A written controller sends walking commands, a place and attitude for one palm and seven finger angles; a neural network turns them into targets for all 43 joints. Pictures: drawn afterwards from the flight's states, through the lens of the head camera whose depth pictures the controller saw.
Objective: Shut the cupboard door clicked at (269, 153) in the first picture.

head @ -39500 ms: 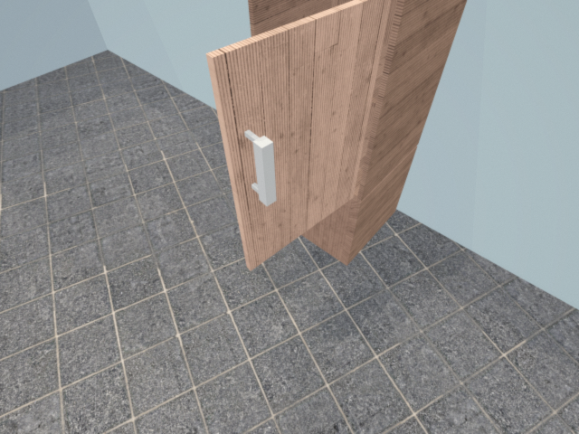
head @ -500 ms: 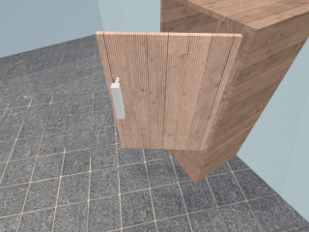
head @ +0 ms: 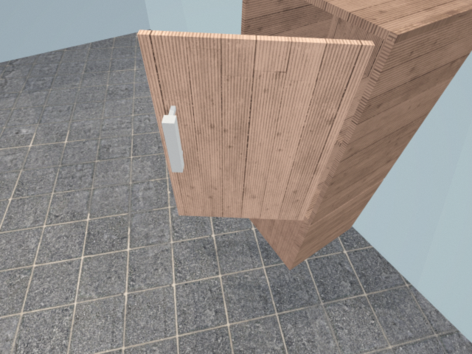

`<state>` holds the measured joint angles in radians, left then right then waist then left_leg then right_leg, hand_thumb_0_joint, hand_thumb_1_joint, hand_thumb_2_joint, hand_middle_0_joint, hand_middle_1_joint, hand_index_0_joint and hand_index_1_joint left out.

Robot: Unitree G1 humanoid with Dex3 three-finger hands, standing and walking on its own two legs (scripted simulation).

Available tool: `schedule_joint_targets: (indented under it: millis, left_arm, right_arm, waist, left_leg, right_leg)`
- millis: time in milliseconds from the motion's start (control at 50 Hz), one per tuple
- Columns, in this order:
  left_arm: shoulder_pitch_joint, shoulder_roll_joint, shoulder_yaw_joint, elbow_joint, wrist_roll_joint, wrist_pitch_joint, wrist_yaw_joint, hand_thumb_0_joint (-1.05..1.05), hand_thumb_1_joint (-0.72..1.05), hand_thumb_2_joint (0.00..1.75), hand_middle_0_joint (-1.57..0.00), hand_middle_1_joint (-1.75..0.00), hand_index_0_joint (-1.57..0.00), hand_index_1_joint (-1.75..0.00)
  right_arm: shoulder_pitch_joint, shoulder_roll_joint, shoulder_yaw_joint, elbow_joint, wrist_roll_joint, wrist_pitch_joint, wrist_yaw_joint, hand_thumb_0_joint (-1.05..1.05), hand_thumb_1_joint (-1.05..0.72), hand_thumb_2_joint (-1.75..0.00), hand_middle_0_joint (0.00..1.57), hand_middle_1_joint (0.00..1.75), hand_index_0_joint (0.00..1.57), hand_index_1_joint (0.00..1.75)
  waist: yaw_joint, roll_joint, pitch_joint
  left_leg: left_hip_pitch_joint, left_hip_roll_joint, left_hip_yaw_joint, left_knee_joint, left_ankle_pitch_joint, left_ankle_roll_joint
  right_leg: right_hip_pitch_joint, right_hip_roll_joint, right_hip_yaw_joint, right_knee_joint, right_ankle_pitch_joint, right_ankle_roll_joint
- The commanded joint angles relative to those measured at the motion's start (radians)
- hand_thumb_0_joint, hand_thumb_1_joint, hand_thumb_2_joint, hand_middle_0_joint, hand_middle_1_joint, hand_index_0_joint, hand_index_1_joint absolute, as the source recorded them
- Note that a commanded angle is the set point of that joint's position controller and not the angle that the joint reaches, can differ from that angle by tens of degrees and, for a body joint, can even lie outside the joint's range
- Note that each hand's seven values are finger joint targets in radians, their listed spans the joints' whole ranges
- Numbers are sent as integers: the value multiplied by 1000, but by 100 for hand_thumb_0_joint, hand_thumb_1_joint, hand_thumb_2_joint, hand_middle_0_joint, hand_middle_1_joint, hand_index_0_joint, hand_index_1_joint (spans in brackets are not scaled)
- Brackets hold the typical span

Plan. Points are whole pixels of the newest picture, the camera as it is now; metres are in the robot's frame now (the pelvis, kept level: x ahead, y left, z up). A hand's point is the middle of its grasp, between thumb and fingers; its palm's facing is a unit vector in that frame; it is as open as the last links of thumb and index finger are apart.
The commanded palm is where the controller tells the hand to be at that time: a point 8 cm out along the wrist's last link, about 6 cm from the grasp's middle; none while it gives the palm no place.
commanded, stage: look again from close up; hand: left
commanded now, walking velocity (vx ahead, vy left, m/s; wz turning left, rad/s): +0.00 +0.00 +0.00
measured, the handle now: (175, 139) +0.55 +0.16 +0.02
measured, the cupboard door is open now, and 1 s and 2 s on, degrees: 55 55 55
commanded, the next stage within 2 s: shuffle to correct the standing spot in 0.44 s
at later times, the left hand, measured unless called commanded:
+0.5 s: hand out of the picture +0.06 +0.21 -0.19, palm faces +0.00 -0.98 -0.20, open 7.4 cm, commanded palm none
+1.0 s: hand out of the picture +0.01 +0.17 -0.18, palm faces +0.01 -0.99 -0.16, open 7.4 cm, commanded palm none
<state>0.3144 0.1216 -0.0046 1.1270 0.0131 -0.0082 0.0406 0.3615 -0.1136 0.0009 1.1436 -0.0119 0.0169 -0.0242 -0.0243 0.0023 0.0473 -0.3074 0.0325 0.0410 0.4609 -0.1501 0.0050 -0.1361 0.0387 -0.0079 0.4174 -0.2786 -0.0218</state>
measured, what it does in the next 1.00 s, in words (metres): shifts its weight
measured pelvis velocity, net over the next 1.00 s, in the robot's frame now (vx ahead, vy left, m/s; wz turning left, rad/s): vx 0.06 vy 0.00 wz -0.04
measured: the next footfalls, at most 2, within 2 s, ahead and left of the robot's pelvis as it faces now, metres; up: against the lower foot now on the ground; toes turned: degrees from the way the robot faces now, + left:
right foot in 1.30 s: +0.08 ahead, -0.13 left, +0.00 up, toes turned -7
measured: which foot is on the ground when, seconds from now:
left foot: down 0.00-1.00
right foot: down 0.00-1.00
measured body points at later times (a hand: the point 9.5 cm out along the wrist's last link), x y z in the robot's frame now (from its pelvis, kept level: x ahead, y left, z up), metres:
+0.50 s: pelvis +0.04 +0.03 -0.01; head +0.05 +0.05 +0.44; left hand +0.06 +0.26 -0.17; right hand +0.10 -0.21 -0.15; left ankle +0.06 +0.11 -0.74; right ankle -0.03 -0.11 -0.74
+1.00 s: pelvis +0.06 +0.00 -0.01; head +0.08 +0.02 +0.44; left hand +0.01 +0.22 -0.17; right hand +0.08 -0.24 -0.15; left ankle +0.06 +0.09 -0.70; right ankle -0.02 -0.09 -0.74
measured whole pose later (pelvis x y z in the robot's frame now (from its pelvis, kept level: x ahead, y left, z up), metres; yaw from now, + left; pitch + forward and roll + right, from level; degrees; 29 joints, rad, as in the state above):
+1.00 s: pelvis +0.06 +0.00 -0.01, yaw -2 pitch +2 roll -1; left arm 0.42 0.17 0.01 1.06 0.04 -0.02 0.02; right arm 0.26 -0.16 -0.02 1.06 -0.02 0.02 -0.02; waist 0.03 -0.04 0.01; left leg -0.43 0.03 0.08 0.89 -0.48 0.03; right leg -0.13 0.03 -0.06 0.47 -0.37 -0.05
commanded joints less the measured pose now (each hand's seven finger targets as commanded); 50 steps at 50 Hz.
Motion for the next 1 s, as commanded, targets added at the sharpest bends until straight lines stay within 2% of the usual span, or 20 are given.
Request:
schedule_joint_targets:
  millis: [0, 60, 80, 100, 140, 240, 360, 520, 580, 620, 680, 720, 780, 800, 820, 840, 860, 900, 920, 980]
  left_arm:
    - [23, 146, 20, -81, 7, -44, 17, 0, 90, 90, -20, -30, -20, -30]
    - [49, 100, 14, -86, 4, -41, 17, 0, 90, 90, -20, -30, -20, -30]
    - [57, 95, 15, -90, 7, -39, 18, 0, 90, 90, -20, -30, -20, -30]
    - [73, 99, 15, -90, 5, -36, 17, 0, 90, 90, -20, -30, -20, -30]
    - [86, 95, 13, -90, 5, -33, 17, 0, 90, 90, -20, -30, -20, -30]
    - [80, 126, 16, -102, 4, -30, 19, 0, 90, 90, -20, -30, -20, -30]
    - [60, 165, 20, -115, 5, -16, 14, 0, 90, 90, -20, -30, -20, -30]
    - [38, 197, 21, -122, 6, -13, 6, 0, 90, 90, -20, -30, -20, -30]
    - [63, 159, 12, -102, 8, -4, 1, 0, 90, 90, -20, -30, -20, -30]
    - [67, 160, 17, -107, 14, 6, -8, 0, 90, 90, -20, -30, -20, -30]
    - [62, 155, 23, -120, 22, 16, -19, 0, 90, 90, -20, -30, -20, -30]
    - [83, 149, 28, -121, 22, 18, -26, 0, 90, 90, -20, -30, -20, -30]
    - [134, 137, 35, -110, 21, 12, -35, 0, 90, 90, -20, -30, -20, -30]
    - [163, 155, 41, -102, 22, 8, -35, 0, 90, 90, -20, -30, -20, -30]
    - [185, 188, 48, -98, 21, 5, -30, 0, 90, 90, -20, -30, -20, -30]
    - [205, 222, 55, -90, 19, 1, -22, 0, 90, 90, -20, -30, -20, -30]
    - [217, 208, 53, -85, 19, -7, -16, 0, 90, 90, -20, -30, -20, -30]
    - [207, 177, 49, -83, 23, -14, -7, 0, 90, 90, -20, -30, -20, -30]
    - [199, 179, 49, -80, 25, -17, -6, 0, 90, 90, -20, -30, -20, -30]
    - [187, 165, 42, -76, 23, -26, 4, 0, 90, 90, -20, -30, -20, -30]
  right_arm:
    - [34, -83, -19, -97, -11, -29, 16, 0, -90, -90, 20, 30, 20, 30]
    - [38, -105, -19, -117, -8, -43, 11, 0, -90, -90, 20, 30, 20, 30]
    - [37, -106, -17, -120, -8, -49, 9, 0, -90, -90, 20, 30, 20, 30]
    - [17, -114, -16, -128, -7, -51, 8, 0, -90, -90, 20, 30, 20, 30]
    - [-7, -127, -17, -134, -4, -54, 3, 0, -90, -90, 20, 30, 20, 30]
    - [-33, -154, -18, -129, -3, -60, 0, 0, -90, -90, 20, 30, 20, 30]
    - [-89, -181, -20, -139, -3, -56, -1, 0, -90, -90, 20, 30, 20, 30]
    - [-143, -210, -25, -145, -1, -56, -1, 0, -90, -90, 20, 30, 20, 30]
    - [-130, -181, -20, -126, -3, -47, 0, 0, -90, -90, 20, 30, 20, 30]
    - [-130, -213, -32, -132, -8, -39, 1, 0, -90, -90, 20, 30, 20, 30]
    - [-98, -246, -50, -134, -11, -31, -6, 0, -90, -90, 20, 30, 20, 30]
    - [-99, -257, -59, -146, -14, -30, -9, 0, -90, -90, 20, 30, 20, 30]
    - [-124, -228, -57, -152, -13, -29, -10, 0, -90, -90, 20, 30, 20, 30]
    - [-144, -207, -54, -161, -12, -29, -6, 0, -90, -90, 20, 30, 20, 30]
    - [-166, -160, -42, -179, -8, -31, -3, 0, -90, -90, 20, 30, 20, 30]
    - [-206, -122, -35, -200, -7, -34, 2, 0, -90, -90, 20, 30, 20, 30]
    - [-245, -129, -37, -214, -8, -34, 4, 0, -90, -90, 20, 30, 20, 30]
    - [-222, -109, -39, -200, -9, -39, 5, 0, -90, -90, 20, 30, 20, 30]
    - [-211, -99, -37, -192, -8, -42, 7, 0, -90, -90, 20, 30, 20, 30]
    - [-184, -53, -17, -170, 0, -50, 10, 0, -90, -90, 20, 30, 20, 30]
  waist:
    - [-30, 19, -6]
    - [-11, -27, -30]
    - [-3, 31, -13]
    - [11, 35, -22]
    - [20, -16, -8]
    - [24, -35, -31]
    - [28, 34, -33]
    - [30, 17, -62]
    - [27, 3, -51]
    - [24, 46, -18]
    - [18, 90, 25]
    - [23, 108, 2]
    - [56, 53, -19]
    - [71, -8, -20]
    - [80, -147, 8]
    - [90, -275, 45]
    - [103, -240, 73]
    - [71, -131, 76]
    - [62, -84, 52]
    - [52, -69, 0]
  left_leg:
    - [86, 31, -62, 76, -79, -4]
    - [63, 50, -96, 40, -13, 23]
    - [41, 59, -106, 22, 12, 33]
    - [36, 66, -121, 16, 38, 40]
    - [35, 74, -128, 7, 60, 49]
    - [93, 72, -106, 20, 209, 54]
    - [116, 74, -105, -8, 188, 55]
    - [151, 76, -95, -16, 195, 54]
    - [147, 96, -112, -45, 39, 61]
    - [126, 133, -165, -106, -134, 76]
    - [114, 218, -285, -179, -261, 134]
    - [99, 251, -298, -175, -266, 160]
    - [-20, 211, -192, -95, -256, 129]
    - [-110, 146, -103, -3, -288, 87]
    - [-215, 43, 8, 143, -311, 46]
    - [-285, -25, 84, 295, -340, 22]
    - [-315, -11, 38, 426, -404, 27]
    - [-347, 7, 27, 532, -368, 27]
    - [-333, 7, 37, 503, -361, 23]
    - [-183, -12, 70, 278, -263, 7]
  right_leg:
    - [-196, -168, 137, -112, -122, -58]
    - [-157, -117, 96, -21, -38, -49]
    - [-136, -105, 77, 4, -4, -46]
    - [-122, -97, 75, 26, 16, -41]
    - [-118, -95, 72, 31, 36, -33]
    - [-96, -108, 72, 43, 145, -18]
    - [-92, -108, 74, 33, 120, -12]
    - [-75, -122, 79, 8, 163, -5]
    - [-84, -101, 49, 13, 35, -1]
    - [-136, -78, 15, 58, -75, -3]
    - [-224, -49, -24, 164, -149, -5]
    - [-231, -54, -23, 216, -169, -10]
    - [-83, -67, -17, 63, -91, -23]
    - [-14, -109, 58, -17, -112, -36]
    - [27, -196, 205, -111, -166, -82]
    - [26, -301, 343, -190, -104, -143]
    - [6, -342, 365, -198, 52, -196]
    - [51, -325, 298, -144, 299, -236]
    - [79, -298, 234, -103, 422, -231]
    - [86, -251, 128, -28, 679, -176]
